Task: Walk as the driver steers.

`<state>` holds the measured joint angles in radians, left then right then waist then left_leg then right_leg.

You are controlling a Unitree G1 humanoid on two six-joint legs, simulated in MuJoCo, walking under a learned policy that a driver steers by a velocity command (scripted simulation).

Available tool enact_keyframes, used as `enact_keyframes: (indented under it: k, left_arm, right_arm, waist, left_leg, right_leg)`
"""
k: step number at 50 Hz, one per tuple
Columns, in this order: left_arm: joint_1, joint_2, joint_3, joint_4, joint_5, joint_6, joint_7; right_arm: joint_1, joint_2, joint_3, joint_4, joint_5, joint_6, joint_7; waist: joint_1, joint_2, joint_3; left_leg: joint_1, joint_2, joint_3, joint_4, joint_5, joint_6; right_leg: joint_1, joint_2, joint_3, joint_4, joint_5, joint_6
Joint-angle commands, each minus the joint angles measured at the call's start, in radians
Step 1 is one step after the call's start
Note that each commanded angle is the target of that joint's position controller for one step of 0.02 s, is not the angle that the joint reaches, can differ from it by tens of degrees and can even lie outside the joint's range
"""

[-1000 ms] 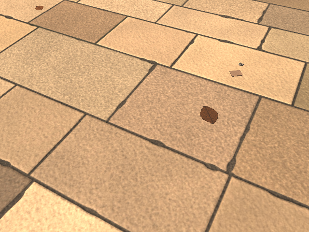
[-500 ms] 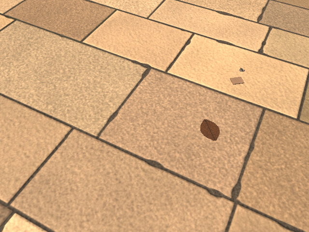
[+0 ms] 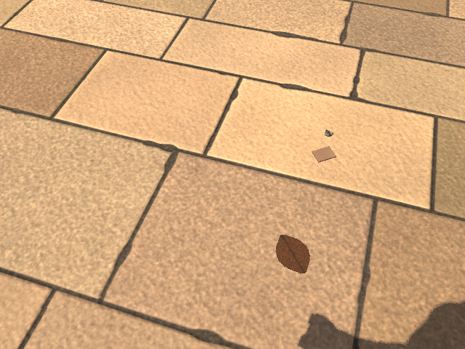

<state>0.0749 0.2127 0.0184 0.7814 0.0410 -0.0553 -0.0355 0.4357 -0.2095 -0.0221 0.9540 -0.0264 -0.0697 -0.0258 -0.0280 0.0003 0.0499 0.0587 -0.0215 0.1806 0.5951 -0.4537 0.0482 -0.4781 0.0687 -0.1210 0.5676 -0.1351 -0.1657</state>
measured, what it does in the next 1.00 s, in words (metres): walks ahead, turning right: left foot, then right foot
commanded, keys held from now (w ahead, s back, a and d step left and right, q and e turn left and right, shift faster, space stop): w+e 0.64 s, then w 0.36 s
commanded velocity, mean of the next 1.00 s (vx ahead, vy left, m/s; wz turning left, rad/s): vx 0.50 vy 0.00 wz -0.45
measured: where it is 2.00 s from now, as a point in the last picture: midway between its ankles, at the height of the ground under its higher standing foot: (323, 181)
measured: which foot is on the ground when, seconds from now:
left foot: down 0.00-0.00, up 0.02-0.48, down 0.50-1.00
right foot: down 0.00-0.52, up 0.54-0.98, down 1.00-1.00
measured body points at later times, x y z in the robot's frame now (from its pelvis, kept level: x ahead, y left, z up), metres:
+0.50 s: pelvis +0.29 +0.01 +0.01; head +0.33 +0.00 +0.46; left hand +0.33 +0.30 -0.11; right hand +0.46 -0.26 -0.07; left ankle +0.45 +0.08 -0.72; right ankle +0.11 -0.04 -0.71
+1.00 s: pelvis +0.53 -0.08 +0.01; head +0.55 -0.11 +0.46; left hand +0.83 -0.01 -0.07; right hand +0.35 -0.28 -0.12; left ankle +0.45 +0.09 -0.71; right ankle +0.58 -0.21 -0.71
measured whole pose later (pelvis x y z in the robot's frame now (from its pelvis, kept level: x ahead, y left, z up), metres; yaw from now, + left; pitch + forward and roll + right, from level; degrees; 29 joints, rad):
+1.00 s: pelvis +0.53 -0.08 +0.01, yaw -29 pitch +2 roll +1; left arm 0.02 0.23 0.00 0.70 0.05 -0.04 -0.05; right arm 0.48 -0.24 -0.03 0.93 -0.01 -0.07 0.01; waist -0.08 -0.01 0.02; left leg 0.03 0.02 0.16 0.35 -0.41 -0.01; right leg -0.45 0.00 -0.06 0.52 -0.16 -0.10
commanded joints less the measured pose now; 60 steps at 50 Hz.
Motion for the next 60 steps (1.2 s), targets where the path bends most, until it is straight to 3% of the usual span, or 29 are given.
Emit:
enact_keyframes:
  k: [1, 2, 3, 5, 9, 15, 19, 22, 24, 25, 26, 27, 28, 29, 30, 32, 36, 41, 45, 47, 49, 50, 51, 52, 53, 54, 55, 57, 60]
  left_arm:
    - [0.366, 0.288, 0.102, 0.043, -0.025, 0.012, 0.020]
    - [0.297, 0.258, 0.098, 0.042, -0.042, 0.016, 0.022]
    - [0.244, 0.205, 0.086, 0.034, -0.041, 0.018, 0.025]
    - [0.200, 0.145, 0.070, 0.039, -0.044, 0.009, 0.030]
    - [0.238, 0.185, 0.077, 0.048, -0.042, -0.017, 0.028]
    - [0.368, 0.201, 0.086, 0.061, -0.045, -0.008, 0.029]
    - [0.420, 0.211, 0.088, 0.058, -0.029, -0.002, 0.039]
    - [0.365, 0.237, 0.095, 0.032, -0.023, -0.002, 0.051]
    - [0.305, 0.251, 0.097, 0.016, -0.026, -0.011, 0.041]
    - [0.306, 0.209, 0.085, 0.001, -0.039, -0.020, 0.029]
    - [0.367, 0.105, 0.061, -0.034, -0.067, -0.023, 0.029]
    - [0.431, 0.156, 0.063, -0.042, -0.044, -0.013, 0.032]
    - [0.386, 0.193, 0.069, -0.012, -0.022, 0.003, 0.036]
    - [0.315, 0.184, 0.067, -0.016, -0.015, 0.008, 0.024]
    - [0.290, 0.166, 0.065, -0.022, -0.014, 0.014, 0.015]
    - [0.282, 0.149, 0.062, -0.026, 0.000, 0.036, -0.003]
    - [0.204, 0.116, 0.049, -0.062, 0.000, 0.044, -0.019]
    - [0.023, 0.084, 0.021, -0.114, -0.001, 0.031, -0.030]
    - [-0.084, 0.084, 0.006, -0.146, -0.003, 0.023, -0.031]
    - [-0.083, 0.097, 0.008, -0.147, 0.002, 0.017, -0.021]
    - [0.068, 0.113, 0.019, -0.096, 0.012, 0.002, -0.007]
    - [0.229, 0.152, 0.037, -0.037, 0.026, -0.008, 0.005]
    - [0.391, 0.251, 0.063, -0.015, 0.044, -0.012, 0.022]
    - [0.406, 0.316, 0.081, -0.008, 0.009, 0.000, 0.031]
    - [0.352, 0.268, 0.074, -0.002, -0.024, 0.004, 0.034]
    - [0.280, 0.208, 0.057, -0.002, -0.026, -0.001, 0.033]
    - [0.229, 0.160, 0.045, -0.003, -0.024, -0.007, 0.028]
    - [0.188, 0.117, 0.033, 0.006, -0.028, -0.018, 0.029]
    - [0.234, 0.138, 0.041, 0.044, -0.036, -0.038, 0.028]
  right_arm:
    - [0.002, -0.134, -0.032, -0.142, 0.012, -0.021, 0.014]
    - [-0.094, -0.145, -0.030, -0.168, 0.002, -0.032, 0.020]
    - [-0.133, -0.149, -0.027, -0.183, 0.008, -0.044, 0.025]
    - [-0.132, -0.136, -0.026, -0.186, -0.012, -0.023, 0.024]
    - [-0.163, -0.103, -0.014, -0.213, -0.029, 0.030, 0.036]
    - [-0.409, -0.112, -0.007, -0.297, -0.017, 0.034, 0.042]
    - [-0.521, -0.121, 0.001, -0.342, -0.008, 0.020, 0.046]
    - [-0.464, -0.153, -0.005, -0.342, -0.001, 0.005, 0.043]
    - [-0.249, -0.201, -0.027, -0.279, 0.000, -0.011, 0.025]
    - [-0.103, -0.257, -0.044, -0.259, -0.018, -0.024, 0.009]
    - [-0.020, -0.339, -0.063, -0.268, -0.043, -0.018, -0.004]
    - [-0.071, -0.341, -0.072, -0.265, -0.028, -0.001, 0.002]
    - [-0.145, -0.232, -0.052, -0.283, -0.018, 0.006, 0.006]
    - [-0.188, -0.163, -0.036, -0.283, -0.010, 0.005, 0.011]
    - [-0.205, -0.143, -0.029, -0.276, -0.013, 0.003, 0.012]
    - [-0.175, -0.142, -0.028, -0.245, -0.004, -0.012, 0.013]
    - [-0.112, -0.154, -0.035, -0.199, 0.007, -0.044, 0.032]
    - [-0.072, -0.156, -0.036, -0.153, 0.010, -0.039, 0.040]
    - [0.009, -0.189, -0.043, -0.101, 0.012, -0.027, 0.037]
    - [0.030, -0.205, -0.046, -0.078, 0.011, -0.014, 0.033]
    - [0.032, -0.213, -0.045, -0.059, 0.017, -0.002, 0.030]
    - [0.035, -0.191, -0.036, -0.063, 0.020, -0.002, 0.028]
    - [0.031, -0.121, -0.015, -0.122, 0.032, -0.006, 0.033]
    - [0.080, -0.107, -0.019, -0.137, 0.026, -0.003, 0.035]
    - [-0.019, -0.182, -0.042, -0.137, 0.007, 0.007, 0.029]
    - [-0.062, -0.157, -0.036, -0.151, 0.014, 0.000, 0.036]
    - [-0.066, -0.139, -0.033, -0.142, 0.016, 0.000, 0.039]
    - [-0.019, -0.118, -0.031, -0.111, -0.006, 0.025, 0.048]
    - [-0.067, -0.100, -0.033, -0.123, -0.012, 0.042, 0.063]
  waist:
    - [0.128, -0.165, -0.375]
    - [0.111, -0.056, -0.219]
    - [0.083, 0.001, -0.116]
    - [0.009, 0.051, -0.024]
    - [-0.007, -0.002, -0.033]
    - [0.093, -0.054, -0.022]
    - [0.134, -0.067, -0.020]
    - [0.083, -0.087, -0.028]
    - [-0.023, -0.056, -0.118]
    - [-0.084, 0.021, -0.234]
    - [-0.074, 0.203, -0.356]
    - [-0.009, 0.304, -0.377]
    - [0.007, 0.127, -0.222]
    - [0.003, 0.035, -0.117]
    - [0.019, 0.050, -0.076]
    - [0.033, 0.104, -0.047]
    - [0.036, 0.092, -0.046]
    - [0.008, 0.090, -0.003]
    - [-0.021, 0.095, 0.012]
    - [-0.014, 0.100, 0.009]
    - [0.064, 0.080, -0.071]
    - [0.124, 0.046, -0.175]
    - [0.178, -0.111, -0.323]
    - [0.141, -0.242, -0.379]
    - [0.137, -0.106, -0.250]
    - [0.096, -0.089, -0.132]
    - [0.060, -0.065, -0.081]
    - [0.005, -0.085, -0.049]
    - [-0.006, -0.070, -0.028]
  left_leg:
    - [-0.706, -0.067, -0.169, 0.903, -0.069, -0.018]
    - [-0.804, 0.020, -0.257, 0.875, 0.047, -0.006]
    - [-0.782, 0.061, -0.241, 0.792, 0.129, -0.008]
    - [-0.671, 0.108, -0.238, 0.653, 0.149, -0.036]
    - [-0.632, 0.121, -0.196, 0.488, 0.205, -0.086]
    - [-0.729, 0.097, -0.186, 0.190, 0.433, -0.108]
    - [-0.737, 0.056, -0.188, 0.065, 0.424, -0.094]
    - [-0.574, 0.029, -0.210, -0.049, 0.359, -0.061]
    - [-0.259, -0.005, -0.196, -0.135, 0.325, -0.021]
    - [-0.028, 0.130, -0.320, -0.160, 0.223, 0.022]
    - [0.222, 0.409, -0.693, -0.219, 0.067, 0.090]
    - [0.199, 0.483, -0.994, -0.309, -0.003, 0.167]
    - [0.064, 0.442, -0.863, -0.316, -0.085, 0.156]
    - [-0.063, 0.380, -0.694, -0.337, -0.012, 0.134]
    - [-0.134, 0.331, -0.568, -0.363, 0.103, 0.106]
    - [-0.198, 0.281, -0.413, -0.389, 0.298, 0.093]
    - [-0.183, 0.280, -0.304, -0.427, 0.483, 0.128]
    - [-0.190, 0.225, -0.157, -0.454, 0.540, 0.111]
    - [-0.127, 0.257, -0.147, -0.429, 0.602, 0.105]
    - [-0.067, 0.278, -0.149, -0.370, 0.719, 0.101]
    - [-0.058, 0.250, -0.101, -0.151, 0.961, 0.078]
    - [-0.161, 0.210, -0.071, 0.041, 0.881, 0.057]
    - [-0.428, 0.140, -0.031, 0.373, 0.491, 0.020]
    - [-0.676, -0.007, -0.093, 0.620, -0.103, 0.001]
    - [-0.763, 0.052, -0.196, 0.669, -0.037, 0.011]
    - [-0.765, 0.085, -0.201, 0.631, 0.048, 0.017]
    - [-0.714, 0.113, -0.199, 0.564, 0.100, 0.014]
    - [-0.613, 0.128, -0.191, 0.501, 0.144, -0.009]
    - [-0.638, 0.130, -0.172, 0.459, 0.218, -0.030]
  right_leg:
    - [0.822, -0.420, 0.913, -0.222, 0.011, -0.313]
    - [0.706, -0.382, 0.764, -0.269, -0.056, -0.268]
    - [0.550, -0.357, 0.653, -0.306, -0.014, -0.225]
    - [0.332, -0.262, 0.502, -0.343, 0.152, -0.157]
    - [0.232, -0.176, 0.389, -0.370, 0.254, -0.134]
    - [0.361, -0.142, 0.406, -0.338, 0.275, -0.060]
    - [0.468, -0.166, 0.457, -0.269, 0.358, -0.060]
    - [0.452, -0.187, 0.500, -0.205, 0.404, -0.022]
    - [0.375, -0.128, 0.469, 0.002, 0.520, 0.024]
    - [0.269, -0.065, 0.413, 0.233, 0.368, 0.049]
    - [0.005, 0.060, 0.283, 0.523, -0.185, 0.082]
    - [-0.143, 0.055, 0.242, 0.660, -0.417, 0.081]
    - [-0.182, -0.022, 0.244, 0.714, -0.322, 0.079]
    - [-0.166, -0.052, 0.227, 0.678, -0.244, 0.088]
    - [-0.141, -0.080, 0.217, 0.635, -0.209, 0.096]
    - [-0.111, -0.105, 0.199, 0.609, -0.185, 0.111]
    - [-0.173, -0.100, 0.216, 0.546, -0.103, 0.121]
    - [-0.145, -0.099, 0.145, 0.237, 0.064, 0.137]
    - [-0.062, -0.100, 0.065, 0.068, 0.035, 0.111]
    - [-0.021, -0.081, 0.043, 0.015, -0.038, 0.082]
    - [0.199, -0.024, 0.018, -0.092, -0.046, 0.042]
    - [0.435, -0.051, 0.061, -0.098, -0.039, 0.013]
    - [0.730, -0.335, 0.400, -0.125, -0.150, -0.063]
    - [0.817, -0.517, 0.788, -0.253, -0.068, -0.161]
    - [0.731, -0.453, 0.675, -0.250, -0.040, -0.142]
    - [0.598, -0.403, 0.535, -0.274, 0.032, -0.112]
    - [0.493, -0.349, 0.441, -0.314, 0.082, -0.072]
    - [0.367, -0.282, 0.328, -0.370, 0.136, -0.035]
    - [0.344, -0.267, 0.274, -0.425, 0.193, -0.057]
Next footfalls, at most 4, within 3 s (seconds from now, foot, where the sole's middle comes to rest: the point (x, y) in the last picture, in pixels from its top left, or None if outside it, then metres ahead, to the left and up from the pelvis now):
0.50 left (213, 335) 0.49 0.07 -0.75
1.00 right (317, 289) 0.61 -0.23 -0.75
1.54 left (296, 191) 0.97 -0.21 -0.75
2.04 right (348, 154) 1.13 -0.42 -0.75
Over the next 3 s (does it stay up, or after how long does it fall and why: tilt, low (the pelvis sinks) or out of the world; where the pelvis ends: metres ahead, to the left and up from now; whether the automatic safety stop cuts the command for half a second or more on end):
stays up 0.92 -0.32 0.02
